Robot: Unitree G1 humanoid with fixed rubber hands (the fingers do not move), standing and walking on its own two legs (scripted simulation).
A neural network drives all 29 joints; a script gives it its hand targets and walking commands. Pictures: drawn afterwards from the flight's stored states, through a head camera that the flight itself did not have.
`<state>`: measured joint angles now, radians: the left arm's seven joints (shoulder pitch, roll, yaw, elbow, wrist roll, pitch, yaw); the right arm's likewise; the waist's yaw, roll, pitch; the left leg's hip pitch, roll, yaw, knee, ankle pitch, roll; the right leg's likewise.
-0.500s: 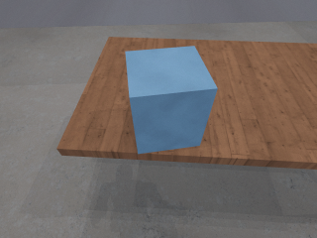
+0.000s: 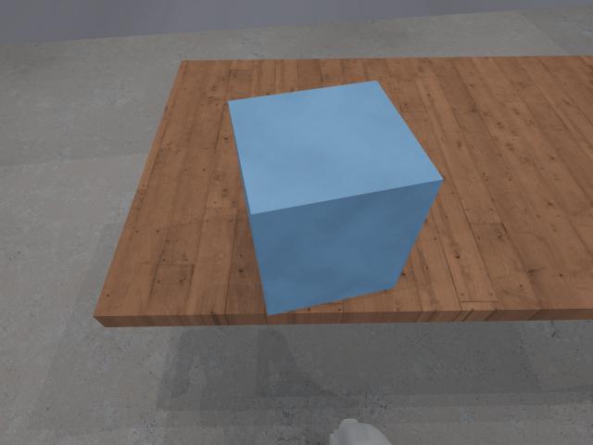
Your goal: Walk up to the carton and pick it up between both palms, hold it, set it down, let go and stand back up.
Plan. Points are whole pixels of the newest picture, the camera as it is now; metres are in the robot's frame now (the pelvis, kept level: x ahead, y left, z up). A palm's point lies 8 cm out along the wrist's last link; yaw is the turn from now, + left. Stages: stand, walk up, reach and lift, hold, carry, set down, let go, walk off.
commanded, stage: walk up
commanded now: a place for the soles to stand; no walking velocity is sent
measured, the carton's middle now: (319, 204) +0.43 -0.03 +0.07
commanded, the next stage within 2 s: none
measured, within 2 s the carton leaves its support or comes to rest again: neither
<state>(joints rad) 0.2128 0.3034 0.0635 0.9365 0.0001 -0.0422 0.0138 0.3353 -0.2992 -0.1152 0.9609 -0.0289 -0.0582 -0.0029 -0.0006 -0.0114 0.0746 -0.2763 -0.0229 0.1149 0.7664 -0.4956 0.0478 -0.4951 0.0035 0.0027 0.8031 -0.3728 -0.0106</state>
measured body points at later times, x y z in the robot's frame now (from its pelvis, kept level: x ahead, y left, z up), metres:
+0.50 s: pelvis +0.00 -0.02 +0.00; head +0.03 -0.02 +0.45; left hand +0.10 +0.26 -0.13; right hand +0.08 -0.31 -0.13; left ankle -0.01 +0.12 -0.70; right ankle +0.05 -0.12 -0.71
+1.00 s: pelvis -0.02 -0.03 +0.00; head +0.00 -0.03 +0.45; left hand +0.07 +0.25 -0.13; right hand +0.05 -0.32 -0.13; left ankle -0.01 +0.12 -0.70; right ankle +0.05 -0.12 -0.70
